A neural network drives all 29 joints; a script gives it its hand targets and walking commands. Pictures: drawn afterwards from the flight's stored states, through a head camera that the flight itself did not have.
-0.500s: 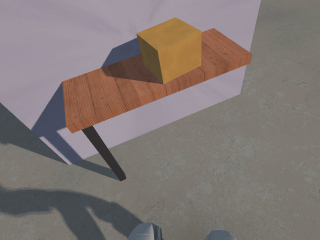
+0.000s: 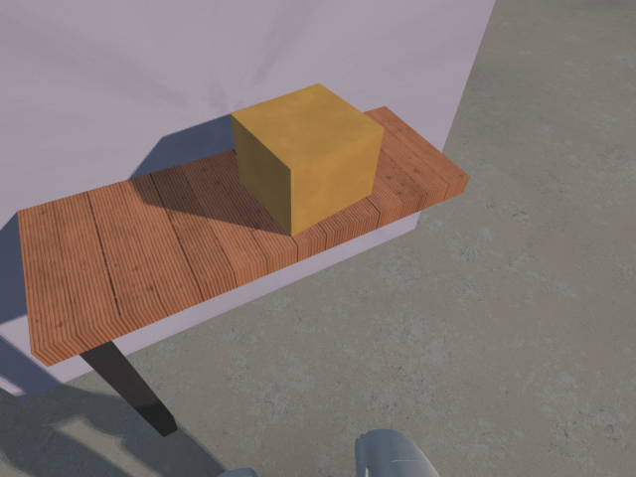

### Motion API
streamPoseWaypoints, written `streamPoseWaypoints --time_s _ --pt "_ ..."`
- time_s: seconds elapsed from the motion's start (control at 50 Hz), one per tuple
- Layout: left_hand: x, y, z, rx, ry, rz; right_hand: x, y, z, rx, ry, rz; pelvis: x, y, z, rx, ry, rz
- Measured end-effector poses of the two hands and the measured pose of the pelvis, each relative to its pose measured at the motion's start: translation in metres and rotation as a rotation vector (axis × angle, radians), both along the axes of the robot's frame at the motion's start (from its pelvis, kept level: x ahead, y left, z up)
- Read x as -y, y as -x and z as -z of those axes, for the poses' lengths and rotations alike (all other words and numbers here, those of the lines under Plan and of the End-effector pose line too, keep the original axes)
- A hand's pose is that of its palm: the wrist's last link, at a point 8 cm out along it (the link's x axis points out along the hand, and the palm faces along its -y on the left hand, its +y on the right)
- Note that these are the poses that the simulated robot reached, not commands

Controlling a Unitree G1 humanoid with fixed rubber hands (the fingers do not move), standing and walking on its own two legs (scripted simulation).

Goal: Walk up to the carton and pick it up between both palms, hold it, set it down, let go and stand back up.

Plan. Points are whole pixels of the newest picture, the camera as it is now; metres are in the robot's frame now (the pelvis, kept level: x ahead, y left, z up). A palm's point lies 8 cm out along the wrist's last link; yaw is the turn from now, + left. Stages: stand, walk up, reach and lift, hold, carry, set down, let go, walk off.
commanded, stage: walk up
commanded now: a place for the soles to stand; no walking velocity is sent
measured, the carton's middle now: (305, 156) +0.67 +0.04 +0.00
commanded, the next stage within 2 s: none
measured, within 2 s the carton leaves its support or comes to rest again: neither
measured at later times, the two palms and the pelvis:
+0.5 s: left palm (164, 434) +0.19 +0.22 -0.10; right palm (516, 402) +0.24 -0.29 -0.12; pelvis +0.15 -0.03 +0.00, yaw +1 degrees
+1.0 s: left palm (169, 376) +0.27 +0.23 -0.10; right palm (481, 359) +0.30 -0.24 -0.11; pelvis +0.18 -0.01 +0.01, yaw +3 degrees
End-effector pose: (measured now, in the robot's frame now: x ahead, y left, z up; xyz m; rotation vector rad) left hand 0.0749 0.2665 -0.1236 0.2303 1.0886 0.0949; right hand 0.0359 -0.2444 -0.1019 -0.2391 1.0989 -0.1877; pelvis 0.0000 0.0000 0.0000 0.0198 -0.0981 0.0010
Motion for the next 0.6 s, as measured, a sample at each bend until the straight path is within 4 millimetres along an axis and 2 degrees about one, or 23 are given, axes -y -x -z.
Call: streamPoseWaypoints --time_s 0.06,0.12,0.18,0.22,0.3,0.4,0.5,0.6 --pt "0.008 -0.044 -0.016 0.057 -0.001 0.028 0.009 0.010 0.005 -0.074 -0.007 0.041 0.004 -0.019 -0.004 -0.006 -0.011 0.014" --pt "0.021 -0.082 -0.028 0.094 -0.013 0.064 0.022 0.010 0.014 -0.118 -0.022 0.075 0.011 -0.042 -0.004 -0.016 -0.022 0.028" --pt "0.037 -0.115 -0.033 0.129 -0.040 0.083 0.037 -0.002 0.030 -0.149 -0.045 0.095 0.022 -0.068 0.004 -0.019 -0.019 0.037" --pt "0.047 -0.129 -0.032 0.153 -0.061 0.076 0.046 -0.016 0.043 -0.172 -0.059 0.082 0.030 -0.083 0.010 -0.007 0.018 0.032" --pt "0.057 -0.136 -0.029 0.137 -0.081 0.020 0.054 -0.061 0.053 -0.189 -0.075 0.030 0.037 -0.109 0.013 -0.001 0.026 0.024" --pt "0.058 -0.123 -0.030 0.043 -0.079 -0.031 0.055 -0.138 0.039 -0.101 -0.060 -0.029 0.033 -0.135 0.002 -0.001 0.040 0.006" --pt "0.046 -0.119 -0.024 -0.031 -0.063 -0.068 0.041 -0.206 0.020 -0.020 -0.041 -0.082 0.026 -0.155 -0.004 -0.016 0.049 -0.005" --pt "0.024 -0.138 0.001 -0.050 -0.032 -0.080 0.019 -0.252 0.012 0.048 -0.016 -0.123 0.013 -0.168 0.007 -0.024 0.021 -0.028"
